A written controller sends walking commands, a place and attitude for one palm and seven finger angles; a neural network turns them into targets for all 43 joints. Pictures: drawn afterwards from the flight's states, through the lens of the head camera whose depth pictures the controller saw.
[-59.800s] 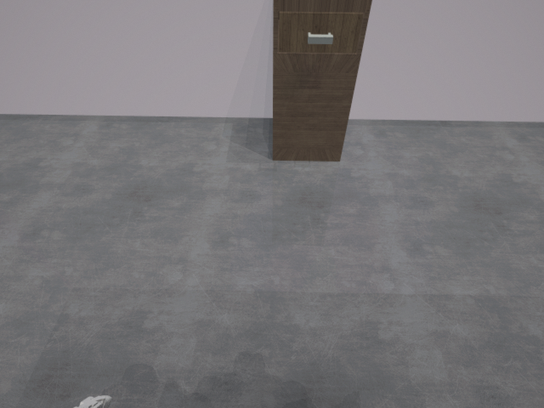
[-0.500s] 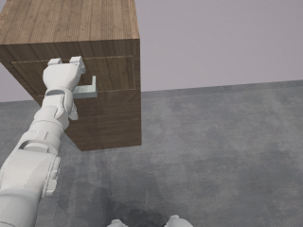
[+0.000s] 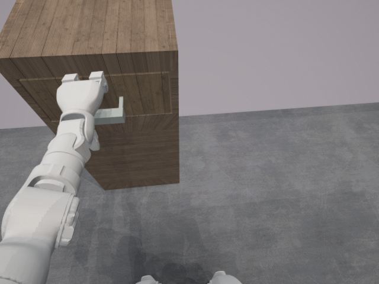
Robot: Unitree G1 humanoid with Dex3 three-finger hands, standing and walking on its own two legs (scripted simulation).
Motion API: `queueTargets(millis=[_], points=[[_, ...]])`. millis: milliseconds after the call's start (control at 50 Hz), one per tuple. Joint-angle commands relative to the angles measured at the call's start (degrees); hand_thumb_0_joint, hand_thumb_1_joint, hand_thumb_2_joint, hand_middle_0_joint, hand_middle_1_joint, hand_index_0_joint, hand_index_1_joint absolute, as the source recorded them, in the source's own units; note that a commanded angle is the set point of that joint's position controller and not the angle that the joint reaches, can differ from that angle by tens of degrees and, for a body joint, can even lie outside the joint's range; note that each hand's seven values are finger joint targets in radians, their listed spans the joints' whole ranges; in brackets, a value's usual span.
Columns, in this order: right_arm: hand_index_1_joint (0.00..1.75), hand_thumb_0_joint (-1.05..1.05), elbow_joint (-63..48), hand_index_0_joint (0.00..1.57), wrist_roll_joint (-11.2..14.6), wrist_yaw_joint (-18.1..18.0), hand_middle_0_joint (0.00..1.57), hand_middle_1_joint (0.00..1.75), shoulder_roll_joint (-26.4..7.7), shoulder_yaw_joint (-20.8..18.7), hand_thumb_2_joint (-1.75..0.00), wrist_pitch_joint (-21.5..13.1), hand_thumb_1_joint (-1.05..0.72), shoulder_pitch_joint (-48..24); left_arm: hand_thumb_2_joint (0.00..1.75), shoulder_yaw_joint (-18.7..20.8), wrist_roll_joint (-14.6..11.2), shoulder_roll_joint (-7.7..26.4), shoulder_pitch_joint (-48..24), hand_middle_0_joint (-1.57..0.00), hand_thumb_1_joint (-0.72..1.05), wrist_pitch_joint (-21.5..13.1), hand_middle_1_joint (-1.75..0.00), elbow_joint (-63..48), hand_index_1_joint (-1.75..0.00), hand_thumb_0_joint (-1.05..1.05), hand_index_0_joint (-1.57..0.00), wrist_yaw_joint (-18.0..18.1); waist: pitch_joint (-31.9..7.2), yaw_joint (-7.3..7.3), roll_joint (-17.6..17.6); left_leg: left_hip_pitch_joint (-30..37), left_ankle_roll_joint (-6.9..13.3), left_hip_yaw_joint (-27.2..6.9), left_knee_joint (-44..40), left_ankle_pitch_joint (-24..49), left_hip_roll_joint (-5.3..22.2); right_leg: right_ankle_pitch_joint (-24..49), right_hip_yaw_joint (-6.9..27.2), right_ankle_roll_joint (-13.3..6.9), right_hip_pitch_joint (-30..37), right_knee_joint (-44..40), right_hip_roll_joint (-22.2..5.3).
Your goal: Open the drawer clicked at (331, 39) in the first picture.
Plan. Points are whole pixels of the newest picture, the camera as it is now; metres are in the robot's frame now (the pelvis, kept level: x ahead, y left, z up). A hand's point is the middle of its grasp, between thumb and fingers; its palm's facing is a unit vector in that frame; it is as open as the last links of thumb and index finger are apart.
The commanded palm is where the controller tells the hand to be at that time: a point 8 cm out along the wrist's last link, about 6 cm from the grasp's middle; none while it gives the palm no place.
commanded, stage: re-aim the fingers above the handle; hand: left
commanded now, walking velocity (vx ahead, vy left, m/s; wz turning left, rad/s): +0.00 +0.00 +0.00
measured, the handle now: (104, 109) +0.55 +0.18 -0.03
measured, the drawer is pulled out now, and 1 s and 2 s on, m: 0.00 0.00 0.00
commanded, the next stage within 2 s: lower the fingers behind the handle in 0.54 s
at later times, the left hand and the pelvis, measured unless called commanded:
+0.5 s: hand (88, 113) +0.49 +0.20 +0.03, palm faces -0.06 -0.03 -1.00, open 13.9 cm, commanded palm +0.48 +0.19 +0.09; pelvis +0.00 -0.01 +0.00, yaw +0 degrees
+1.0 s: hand (92, 122) +0.49 +0.19 +0.00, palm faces -0.07 -0.04 -1.00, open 13.9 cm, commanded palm +0.47 +0.20 +0.06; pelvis +0.00 +0.00 -0.01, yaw +0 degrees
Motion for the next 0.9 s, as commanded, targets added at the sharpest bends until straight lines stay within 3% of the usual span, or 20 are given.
queueTargets(millis=[0,40,100,160,220,300,380,400,440,460,480,520,580,600,640,720,740,760,820,880], points=[[0.3,0.0,-2.8,0.2,-0.05,-1.21,0.2,0.3,-9.64,-3.22,-0.9,-0.34,-0.9,9.26,0.3,2.56,-0.98,14.1,-25.34,-0.3,-0.5,0.13,-1.2,-11.12,-1.2,0.0,-0.3,0.43,-26.03,-0.53,0.55,20.01,0.95,-1.43,-2.73,27.29,-2.34,24.73,-0.65,-1.13,11.43,-4.41,2.82],[0.3,0.0,-2.86,0.2,-0.1,-1.42,0.2,0.3,-9.56,-3.28,-0.9,-0.49,-0.9,9.2,0.3,2.62,-1.3,14.11,-24.83,-0.3,-0.5,-1.24,-1.2,-13.08,-1.2,0.0,-0.3,-0.56,-26.05,-0.17,0.71,20.07,1.02,-1.3,-2.78,27.67,-2.41,25.79,-0.48,-1.16,12.36,-4.53,2.76],[0.3,0.0,-2.41,0.2,0.15,-1.64,0.2,0.3,-9.55,-3.3,-0.9,-0.54,-0.9,9.44,0.3,1.81,-1.54,13.39,-24.11,-0.3,-0.5,-2.93,-1.2,-12.29,-1.2,0.0,-0.3,-1.22,-22.74,-1.02,-0.8,18.53,1.13,-1.49,-3.04,24.96,-2.51,23.75,-0.41,-1.04,10.99,-5.17,2.75],[0.3,0.0,-1.91,0.2,0.04,-1.62,0.2,0.3,-9.31,-3.54,-0.9,-0.94,-0.9,9.57,0.3,0.53,-1.27,11.76,-26.24,-0.3,-0.5,-4.17,-1.2,-13.76,-1.2,0.0,-0.3,-0.43,-22.44,-1.46,1.62,19.65,1.05,-1.78,-2.8,24.0,-2.51,21.4,-0.56,-1.38,8.2,-5.03,2.85],[0.3,0.0,-1.65,0.2,-0.33,-1.48,0.2,0.3,-9.43,-3.64,-0.9,-1.02,-0.9,9.95,0.3,4.45,-1.0,15.92,-25.46,-0.3,-0.5,-4.61,-1.2,-13.78,-1.2,0.0,-0.3,0.93,-25.95,-0.12,2.11,19.31,0.97,-1.69,-2.04,25.84,-2.78,23.51,-0.32,-1.42,10.23,-4.0,2.81],[0.3,0.0,-1.56,0.2,-0.18,-1.09,0.2,0.3,-9.51,-3.43,-0.9,-0.85,-0.9,9.74,0.3,3.33,-0.32,15.21,-25.97,-0.3,-0.5,-2.64,-1.2,-11.77,-1.2,0.0,-0.3,1.91,-24.67,-0.48,2.18,17.91,0.76,-1.47,-2.02,26.12,-2.73,23.89,-0.61,-1.35,9.75,-3.75,2.82],[0.3,0.0,-1.69,0.2,-0.28,-1.01,0.2,0.3,-9.62,-3.62,-0.9,-0.73,-0.9,9.81,0.3,3.32,-1.05,14.86,-26.6,-0.3,-0.5,-1.83,-1.2,-13.19,-1.2,0.0,-0.3,1.09,-27.68,-0.68,1.98,20.16,0.84,-1.57,-1.91,28.78,-2.56,26.39,-0.52,-1.33,11.67,-3.8,2.83],[0.3,0.0,-1.86,0.2,-0.2,-1.0,0.2,0.3,-9.43,-3.71,-0.9,-0.76,-0.9,9.91,0.3,2.18,-0.93,13.63,-26.53,-0.3,-0.5,-2.07,-1.2,-14.24,-1.2,0.0,-0.3,0.72,-28.57,-0.48,3.51,21.56,0.72,-1.7,-2.0,29.71,-2.5,26.36,-0.54,-1.27,11.16,-3.76,2.91],[0.3,0.0,-1.87,0.2,-0.14,-0.9,0.2,0.3,-9.37,-3.77,-0.9,-0.66,-0.9,9.62,0.3,1.17,-1.48,11.5,-23.9,-0.3,-0.5,-1.98,-1.2,-13.01,-1.2,0.0,-0.3,0.03,-26.03,-0.55,1.56,21.26,0.81,-1.6,-2.22,29.21,-2.43,25.75,-0.76,-1.22,10.78,-4.48,3.04],[0.3,0.0,-1.65,0.2,0.0,-1.05,0.2,0.3,-9.58,-3.69,-0.9,-0.5,-0.9,9.57,0.3,2.38,-1.37,13.17,-23.5,-0.3,-0.5,-1.87,-1.2,-12.03,-1.2,0.0,-0.3,-0.07,-24.47,-0.51,0.37,19.86,0.86,-1.6,-2.61,27.38,-2.42,24.89,-0.76,-1.22,10.83,-4.61,3.02],[0.3,0.0,-1.69,0.2,-0.07,-1.15,0.2,0.3,-9.64,-3.55,-0.9,-0.42,-0.9,9.47,0.3,1.55,-1.56,12.39,-24.46,-0.3,-0.5,-1.97,-1.2,-11.95,-1.2,0.0,-0.3,-0.23,-23.78,-0.95,0.41,19.51,0.87,-1.7,-2.84,26.89,-2.52,24.7,-0.64,-1.31,10.74,-4.84,2.95],[0.3,0.0,-1.86,0.2,-0.04,-1.16,0.2,0.3,-9.5,-3.54,-0.9,-0.61,-0.9,9.25,0.3,2.06,-1.33,12.97,-24.56,-0.3,-0.5,-2.45,-1.2,-13.02,-1.2,0.0,-0.3,0.04,-24.01,-0.43,1.75,19.84,0.88,-1.54,-3.03,26.22,-2.59,24.01,-0.59,-1.36,10.43,-4.85,2.93],[0.3,0.0,-1.72,0.2,-0.08,-1.35,0.2,0.3,-9.58,-3.33,-0.9,-0.61,-0.9,9.09,0.3,3.36,-0.86,14.78,-25.78,-0.3,-0.5,-2.54,-1.2,-11.86,-1.2,0.0,-0.3,0.82,-22.31,-0.76,-0.07,18.17,0.98,-1.58,-3.14,24.84,-2.55,23.02,-0.65,-1.39,10.28,-4.82,2.81],[0.3,0.0,-1.98,0.2,0.02,-1.44,0.2,0.3,-9.56,-3.19,-0.9,-0.59,-0.9,9.09,0.3,3.78,-0.51,15.58,-24.84,-0.3,-0.5,-2.44,-1.2,-11.22,-1.2,0.0,-0.3,1.16,-23.1,-0.23,0.7,17.81,0.9,-1.6,-3.25,24.51,-2.73,22.44,-0.57,-1.34,10.32,-4.49,2.77],[0.3,0.0,-2.04,0.2,0.08,-1.35,0.2,0.3,-9.36,-3.16,-0.9,-0.86,-0.9,9.01,0.3,1.83,-0.38,13.19,-25.12,-0.3,-0.5,-1.9,-1.2,-9.72,-1.2,0.0,-0.3,1.43,-21.56,-1.06,0.23,16.95,0.92,-1.32,-3.15,22.97,-2.79,21.48,-0.69,-1.27,9.27,-4.8,2.76],[0.3,0.0,-2.14,0.2,-0.21,-1.3,0.2,0.3,-9.55,-3.26,-0.9,-0.94,-0.9,9.58,0.3,3.21,-0.51,14.66,-24.25,-0.3,-0.5,-1.94,-1.2,-9.82,-1.2,0.0,-0.3,1.24,-25.42,-0.47,0.64,17.25,0.93,-1.23,-2.02,25.34,-2.78,24.51,-0.23,-1.25,10.72,-3.54,2.68],[0.3,0.0,-2.24,0.2,-0.25,-1.26,0.2,0.3,-9.31,-3.27,-0.9,-0.99,-0.9,9.53,0.3,1.7,-0.6,12.46,-23.1,-0.3,-0.5,-1.89,-1.2,-8.83,-1.2,0.0,-0.3,1.04,-24.77,-0.75,0.23,16.9,0.94,-1.11,-1.83,24.8,-2.87,24.07,-0.34,-1.14,10.26,-3.71,2.71],[0.3,0.0,-2.04,0.2,-0.24,-1.27,0.2,0.3,-9.53,-3.33,-0.9,-1.04,-0.9,9.79,0.3,2.73,-0.5,13.81,-23.79,-0.3,-0.5,-2.19,-1.2,-9.49,-1.2,0.0,-0.3,0.99,-24.34,-0.84,0.05,16.84,0.88,-1.35,-1.74,25.08,-2.56,24.05,-0.46,-1.19,9.6,-3.39,2.7],[0.3,0.0,-2.05,0.2,-0.49,-1.18,0.2,0.3,-9.31,-3.65,-0.9,-1.13,-0.9,9.88,0.3,2.28,-0.61,12.46,-23.19,-0.3,-0.5,-3.43,-1.2,-11.23,-1.2,0.0,-0.3,0.98,-26.01,-0.6,1.81,18.13,0.86,-1.38,-0.77,26.6,-2.57,24.5,-0.3,-1.3,8.74,-2.91,2.84],[0.3,0.0,-1.44,0.2,-0.8,-1.14,0.2,0.3,-9.36,-3.85,-0.9,-1.31,-0.9,9.95,0.3,3.67,-0.48,13.64,-24.04,-0.3,-0.5,-4.57,-1.2,-12.86,-1.2,0.0,-0.3,1.95,-26.86,-0.46,1.71,17.7,0.79,-1.81,0.07,27.55,-2.41,24.54,-0.52,-1.45,8.06,-1.87,2.81]])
